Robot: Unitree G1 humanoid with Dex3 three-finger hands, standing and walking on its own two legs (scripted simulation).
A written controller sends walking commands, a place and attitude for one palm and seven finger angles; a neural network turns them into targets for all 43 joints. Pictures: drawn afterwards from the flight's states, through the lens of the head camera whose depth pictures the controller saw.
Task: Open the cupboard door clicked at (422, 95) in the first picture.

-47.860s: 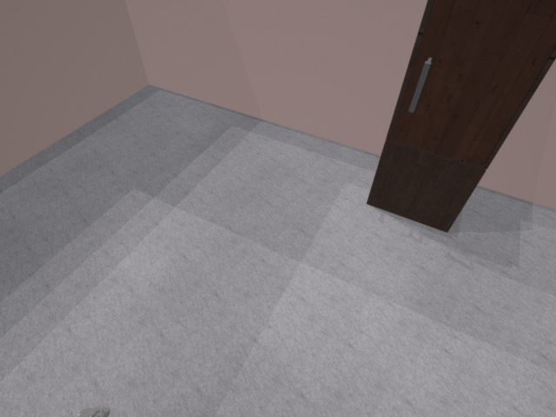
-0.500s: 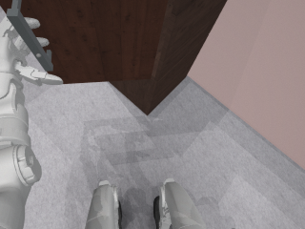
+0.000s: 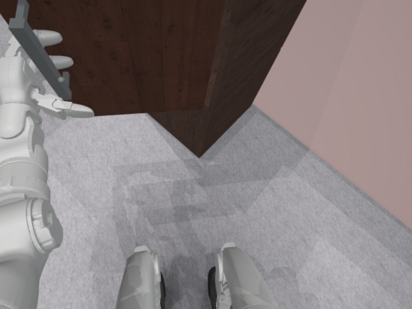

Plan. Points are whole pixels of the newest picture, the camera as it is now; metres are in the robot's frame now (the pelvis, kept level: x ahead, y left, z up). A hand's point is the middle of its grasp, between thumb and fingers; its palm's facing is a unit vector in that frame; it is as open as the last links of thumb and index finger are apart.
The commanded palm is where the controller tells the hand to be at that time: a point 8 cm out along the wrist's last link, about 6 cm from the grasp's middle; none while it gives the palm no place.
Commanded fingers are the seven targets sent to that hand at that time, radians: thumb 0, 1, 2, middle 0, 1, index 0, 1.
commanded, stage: slide the fingers in behind the handle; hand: left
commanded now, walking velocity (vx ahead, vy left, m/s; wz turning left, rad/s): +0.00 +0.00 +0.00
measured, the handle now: (47, 57) +0.56 +0.25 +0.05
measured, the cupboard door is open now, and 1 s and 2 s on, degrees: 50 50 93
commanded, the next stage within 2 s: close the thumb around the handle in 0.18 s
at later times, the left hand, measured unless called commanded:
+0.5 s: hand (59, 81) +0.51 +0.22 +0.05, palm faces +0.08 -1.00 -0.02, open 12.6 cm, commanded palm +0.49 +0.25 +0.04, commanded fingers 0.00 0.17 0.59 -0.35 -1.27 -0.35 -1.27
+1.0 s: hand (59, 81) +0.51 +0.22 +0.05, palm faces +0.10 -1.00 -0.03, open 5.6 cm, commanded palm +0.49 +0.24 +0.04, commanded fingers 0.00 0.90 0.90 -0.40 -1.35 -0.40 -1.35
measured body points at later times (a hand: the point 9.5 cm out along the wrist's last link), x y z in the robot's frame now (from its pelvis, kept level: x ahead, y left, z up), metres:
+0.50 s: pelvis +0.00 +0.00 +0.00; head +0.16 +0.03 +0.42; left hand +0.50 +0.28 +0.05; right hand +0.03 -0.26 -0.11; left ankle +0.03 +0.11 -0.60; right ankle +0.02 -0.12 -0.60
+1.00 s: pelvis +0.00 +0.00 +0.00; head +0.17 +0.03 +0.42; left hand +0.50 +0.28 +0.05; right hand +0.02 -0.27 -0.11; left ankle +0.03 +0.11 -0.60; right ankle +0.02 -0.12 -0.60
